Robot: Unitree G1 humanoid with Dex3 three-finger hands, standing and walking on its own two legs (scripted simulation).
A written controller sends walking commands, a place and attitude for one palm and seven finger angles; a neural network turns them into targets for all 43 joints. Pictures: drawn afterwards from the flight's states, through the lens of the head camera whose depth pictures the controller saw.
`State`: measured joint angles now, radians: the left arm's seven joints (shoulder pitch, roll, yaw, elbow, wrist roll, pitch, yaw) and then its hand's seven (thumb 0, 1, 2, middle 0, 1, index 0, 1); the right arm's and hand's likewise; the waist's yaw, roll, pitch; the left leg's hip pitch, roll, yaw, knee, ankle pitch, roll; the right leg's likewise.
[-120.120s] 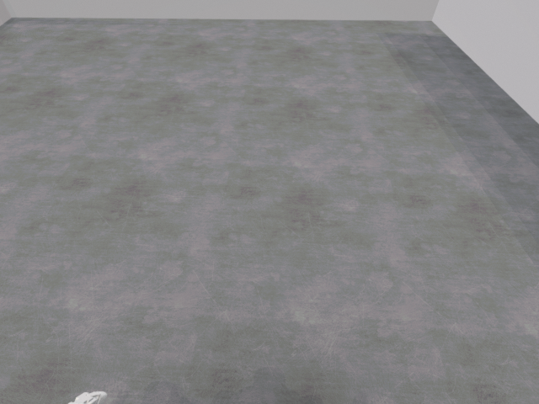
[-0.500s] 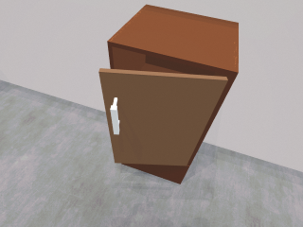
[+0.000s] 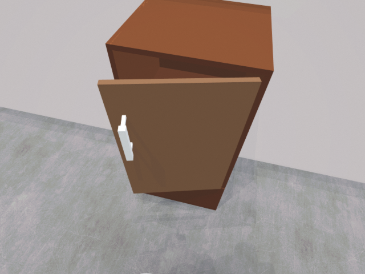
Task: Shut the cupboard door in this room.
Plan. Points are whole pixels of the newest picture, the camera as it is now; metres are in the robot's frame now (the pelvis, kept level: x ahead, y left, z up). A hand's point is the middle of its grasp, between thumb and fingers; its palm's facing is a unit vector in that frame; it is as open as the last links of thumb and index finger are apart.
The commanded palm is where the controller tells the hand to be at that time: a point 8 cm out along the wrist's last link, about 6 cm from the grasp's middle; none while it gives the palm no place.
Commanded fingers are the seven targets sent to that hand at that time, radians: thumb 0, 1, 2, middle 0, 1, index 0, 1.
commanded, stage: come to a stop and stand still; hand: left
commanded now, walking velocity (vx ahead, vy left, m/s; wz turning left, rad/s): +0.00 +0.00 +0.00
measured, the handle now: (126, 138) +0.46 +0.19 -0.02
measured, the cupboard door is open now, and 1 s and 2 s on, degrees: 17 17 17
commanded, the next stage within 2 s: look again from close up in 0.84 s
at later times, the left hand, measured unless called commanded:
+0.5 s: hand out of the picture -0.02 +0.24 -0.16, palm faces -0.01 -0.98 -0.22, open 7.3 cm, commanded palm none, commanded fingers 0.00 0.90 0.90 -0.20 -0.30 -0.20 -0.30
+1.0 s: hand out of the picture -0.01 +0.21 -0.17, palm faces +0.00 -0.99 -0.17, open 7.3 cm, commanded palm none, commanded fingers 0.00 0.90 0.90 -0.20 -0.30 -0.20 -0.30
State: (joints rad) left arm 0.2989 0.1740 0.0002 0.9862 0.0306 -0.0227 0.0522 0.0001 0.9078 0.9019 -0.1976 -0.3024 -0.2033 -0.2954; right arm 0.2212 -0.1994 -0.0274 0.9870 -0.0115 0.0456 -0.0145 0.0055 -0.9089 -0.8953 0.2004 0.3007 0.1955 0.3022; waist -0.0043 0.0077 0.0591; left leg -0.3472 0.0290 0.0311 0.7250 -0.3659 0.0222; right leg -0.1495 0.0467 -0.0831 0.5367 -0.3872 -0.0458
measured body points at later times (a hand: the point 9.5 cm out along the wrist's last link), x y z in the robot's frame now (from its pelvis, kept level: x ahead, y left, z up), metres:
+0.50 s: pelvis -0.02 +0.05 +0.01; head +0.00 +0.05 +0.46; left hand -0.02 +0.29 -0.14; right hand +0.00 -0.18 -0.14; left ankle +0.00 +0.10 -0.73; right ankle -0.06 -0.09 -0.73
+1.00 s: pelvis +0.00 +0.04 +0.01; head +0.01 +0.05 +0.46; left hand -0.01 +0.26 -0.15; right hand +0.03 -0.19 -0.14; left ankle +0.01 +0.10 -0.73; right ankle -0.06 -0.09 -0.73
